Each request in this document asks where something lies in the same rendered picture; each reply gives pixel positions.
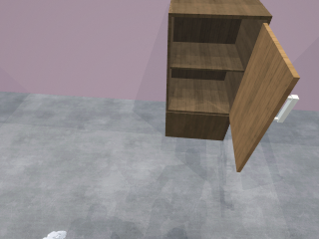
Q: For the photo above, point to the cupboard door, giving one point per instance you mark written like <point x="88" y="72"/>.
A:
<point x="267" y="82"/>

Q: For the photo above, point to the handle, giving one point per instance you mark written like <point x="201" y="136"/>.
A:
<point x="291" y="102"/>

